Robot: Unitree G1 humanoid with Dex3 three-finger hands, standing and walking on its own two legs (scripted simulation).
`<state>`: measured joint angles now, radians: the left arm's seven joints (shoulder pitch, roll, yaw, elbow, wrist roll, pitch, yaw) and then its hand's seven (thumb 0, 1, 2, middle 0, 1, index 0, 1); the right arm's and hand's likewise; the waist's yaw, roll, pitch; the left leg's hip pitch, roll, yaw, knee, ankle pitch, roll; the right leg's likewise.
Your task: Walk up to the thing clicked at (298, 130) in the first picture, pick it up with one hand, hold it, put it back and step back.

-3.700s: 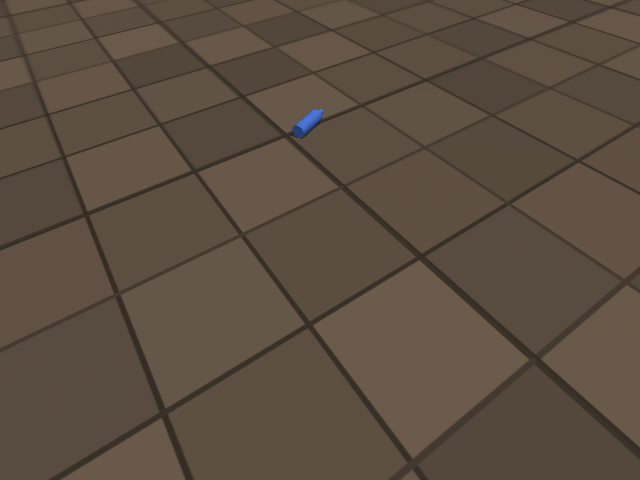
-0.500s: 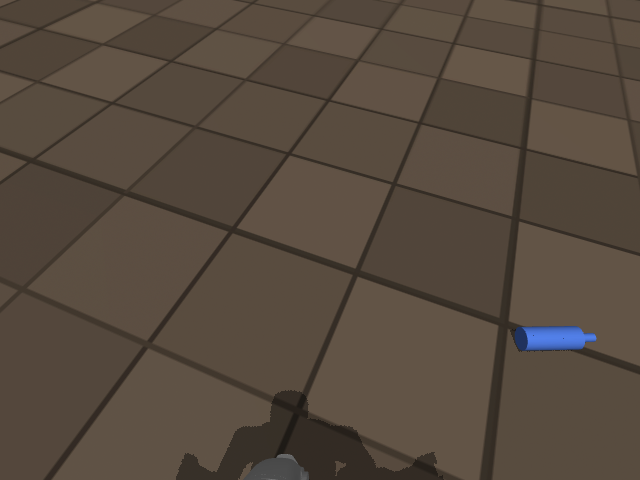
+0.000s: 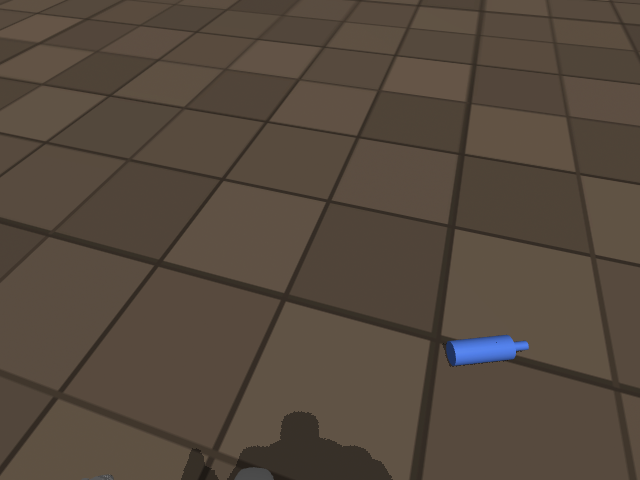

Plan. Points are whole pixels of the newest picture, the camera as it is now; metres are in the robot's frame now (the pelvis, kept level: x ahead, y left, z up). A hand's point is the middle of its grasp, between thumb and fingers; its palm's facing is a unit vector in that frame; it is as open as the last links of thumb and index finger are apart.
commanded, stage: walk up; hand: left
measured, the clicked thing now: (488, 349) +0.64 -0.49 -0.69
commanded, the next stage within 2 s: none
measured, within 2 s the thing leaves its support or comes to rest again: neither
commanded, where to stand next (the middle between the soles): +0.28 -0.74 m, yaw +7 degrees
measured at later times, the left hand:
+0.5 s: hand out of the picture +0.14 +0.10 -0.14, palm faces -0.05 -0.96 -0.27, open 7.4 cm
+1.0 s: hand out of the picture +0.14 -0.12 -0.13, palm faces +0.06 -0.93 -0.36, open 7.4 cm
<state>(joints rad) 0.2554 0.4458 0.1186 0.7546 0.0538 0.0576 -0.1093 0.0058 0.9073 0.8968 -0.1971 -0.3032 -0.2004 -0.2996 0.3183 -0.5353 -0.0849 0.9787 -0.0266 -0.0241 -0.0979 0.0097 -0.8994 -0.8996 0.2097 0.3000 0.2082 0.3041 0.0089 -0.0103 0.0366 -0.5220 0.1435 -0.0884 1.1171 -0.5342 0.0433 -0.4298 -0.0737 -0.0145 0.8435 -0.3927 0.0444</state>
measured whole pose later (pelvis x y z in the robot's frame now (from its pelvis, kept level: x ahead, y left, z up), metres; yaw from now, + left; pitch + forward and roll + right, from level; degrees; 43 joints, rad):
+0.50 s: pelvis +0.07 -0.17 +0.02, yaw +1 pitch -2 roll +0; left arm 0.29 0.47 0.10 0.75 0.07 0.10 -0.11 0.01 0.90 0.90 -0.20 -0.30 -0.20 -0.30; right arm 0.35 -0.43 -0.04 0.92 -0.03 -0.09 -0.08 0.01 -0.90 -0.90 0.21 0.30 0.21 0.30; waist 0.00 -0.15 0.06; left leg -0.39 0.10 0.06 0.68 -0.26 0.01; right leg -0.53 -0.07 0.12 1.11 -0.39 0.01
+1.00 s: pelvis +0.14 -0.40 +0.02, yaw +4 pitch -1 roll +0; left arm 0.34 0.44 0.09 0.75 0.07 0.08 -0.07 0.01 0.90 0.90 -0.20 -0.30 -0.20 -0.30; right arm 0.31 -0.39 -0.01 0.96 0.00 -0.09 -0.08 0.01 -0.90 -0.90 0.21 0.30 0.21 0.30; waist 0.09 -0.06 0.09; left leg -0.46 -0.02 0.11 0.74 -0.31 0.05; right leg -0.29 0.05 -0.12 0.67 -0.37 -0.10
